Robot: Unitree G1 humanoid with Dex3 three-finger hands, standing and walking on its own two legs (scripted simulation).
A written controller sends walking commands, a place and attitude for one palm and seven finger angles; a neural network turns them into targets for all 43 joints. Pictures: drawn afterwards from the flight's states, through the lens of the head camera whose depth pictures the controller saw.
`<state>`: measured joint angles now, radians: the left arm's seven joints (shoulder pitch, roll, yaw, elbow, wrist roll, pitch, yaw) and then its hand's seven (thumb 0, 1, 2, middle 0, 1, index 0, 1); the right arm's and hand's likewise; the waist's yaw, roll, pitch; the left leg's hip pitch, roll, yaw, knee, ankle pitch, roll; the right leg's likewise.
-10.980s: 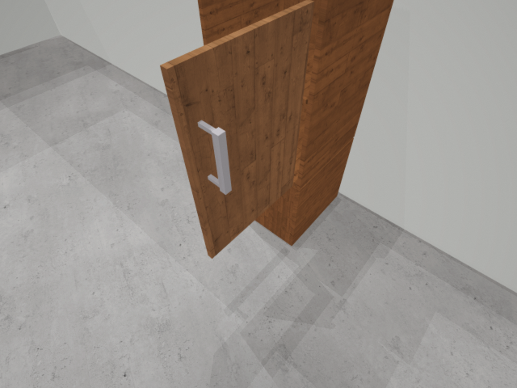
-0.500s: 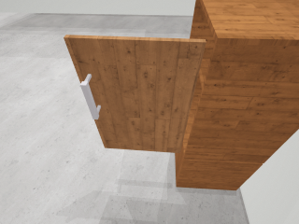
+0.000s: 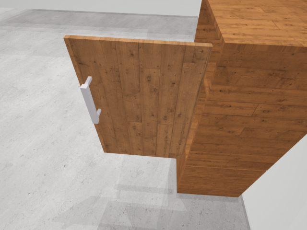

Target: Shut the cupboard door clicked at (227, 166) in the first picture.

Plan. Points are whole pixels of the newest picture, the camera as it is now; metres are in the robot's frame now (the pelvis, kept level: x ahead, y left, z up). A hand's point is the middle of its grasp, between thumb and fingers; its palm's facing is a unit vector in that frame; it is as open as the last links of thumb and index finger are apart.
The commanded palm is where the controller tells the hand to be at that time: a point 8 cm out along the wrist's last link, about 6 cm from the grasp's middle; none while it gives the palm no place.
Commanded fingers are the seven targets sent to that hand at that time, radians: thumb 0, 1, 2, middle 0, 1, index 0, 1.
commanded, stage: look again from close up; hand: left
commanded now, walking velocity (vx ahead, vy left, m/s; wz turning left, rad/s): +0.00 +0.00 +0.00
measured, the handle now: (92, 101) +0.49 +0.24 +0.04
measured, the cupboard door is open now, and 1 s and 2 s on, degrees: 89 89 89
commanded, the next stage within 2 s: raise the hand and make a fist in 0.16 s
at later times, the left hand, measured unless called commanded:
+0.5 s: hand (96, 196) +0.20 +0.16 -0.01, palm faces +0.13 -0.99 -0.05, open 6.9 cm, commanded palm +0.12 +0.21 -0.06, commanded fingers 0.00 0.90 0.90 -0.42 -0.54 -0.42 -0.54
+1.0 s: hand (98, 211) +0.17 +0.15 -0.03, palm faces -0.07 -1.00 -0.02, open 4.6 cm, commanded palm +0.14 +0.21 -0.02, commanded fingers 0.00 0.90 0.90 -0.88 -1.04 -0.88 -1.04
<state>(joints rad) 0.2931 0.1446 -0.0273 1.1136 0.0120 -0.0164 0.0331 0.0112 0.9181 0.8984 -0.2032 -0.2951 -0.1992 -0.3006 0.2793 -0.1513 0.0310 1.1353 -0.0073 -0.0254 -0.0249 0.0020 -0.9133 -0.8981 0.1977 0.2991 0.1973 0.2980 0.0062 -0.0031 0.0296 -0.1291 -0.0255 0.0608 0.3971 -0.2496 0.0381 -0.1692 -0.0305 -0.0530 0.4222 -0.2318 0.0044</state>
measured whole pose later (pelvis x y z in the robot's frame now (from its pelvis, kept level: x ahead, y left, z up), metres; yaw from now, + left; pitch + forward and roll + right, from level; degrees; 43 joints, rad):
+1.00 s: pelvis -0.03 -0.03 -0.09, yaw +2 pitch +14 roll -1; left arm 0.42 0.24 0.16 -0.09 -0.31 -0.30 -0.37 0.02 0.90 0.90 -0.71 -0.84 -0.70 -0.85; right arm 0.22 -0.19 0.03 0.52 0.04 -0.20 -0.06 0.01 -0.90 -0.90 0.20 0.30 0.20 0.30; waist 0.02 0.04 -0.12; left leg -0.85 0.03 -0.02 1.14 -0.54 -0.01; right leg -0.84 -0.01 -0.13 1.10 -0.50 -0.05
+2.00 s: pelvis -0.01 -0.01 -0.04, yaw +2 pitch +7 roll -1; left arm 0.34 0.25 0.18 -0.09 -0.30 -0.21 -0.30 0.02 0.90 0.90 -1.30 -1.49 -1.30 -1.50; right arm 0.28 -0.26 0.04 0.52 0.04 -0.22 -0.06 0.01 -0.90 -0.90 0.20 0.30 0.20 0.30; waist 0.01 0.04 -0.09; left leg -0.54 0.01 0.02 0.86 -0.45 0.02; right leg -0.54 -0.02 -0.09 0.83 -0.42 -0.02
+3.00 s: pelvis -0.02 -0.01 -0.04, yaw +1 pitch +9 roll -1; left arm -0.28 0.36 0.30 0.54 -0.28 -0.25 -0.38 0.02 0.90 0.90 -1.30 -1.50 -1.30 -1.50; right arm 0.28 -0.28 0.03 0.62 0.05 -0.16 -0.08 0.01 -0.91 -0.90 0.20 0.30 0.20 0.30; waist -0.02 0.02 -0.06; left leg -0.57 0.01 0.03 0.83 -0.42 0.02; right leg -0.58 -0.01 -0.08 0.80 -0.38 -0.02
